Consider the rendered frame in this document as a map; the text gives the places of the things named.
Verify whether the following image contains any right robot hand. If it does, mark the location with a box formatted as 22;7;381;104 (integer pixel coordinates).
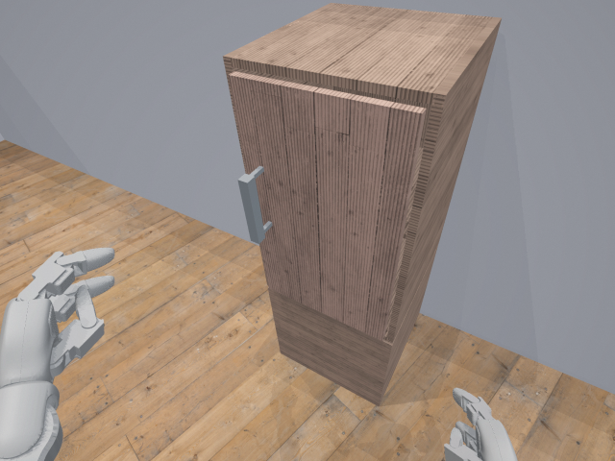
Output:
444;388;518;461

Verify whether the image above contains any handle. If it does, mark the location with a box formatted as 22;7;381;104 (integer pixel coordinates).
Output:
238;166;273;244

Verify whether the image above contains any cupboard door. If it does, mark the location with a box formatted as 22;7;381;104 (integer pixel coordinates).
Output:
228;71;427;341

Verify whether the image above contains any robot left forearm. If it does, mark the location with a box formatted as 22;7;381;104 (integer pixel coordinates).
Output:
0;381;63;461

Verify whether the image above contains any left robot hand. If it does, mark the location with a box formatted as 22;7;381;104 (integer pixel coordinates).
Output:
0;248;115;389

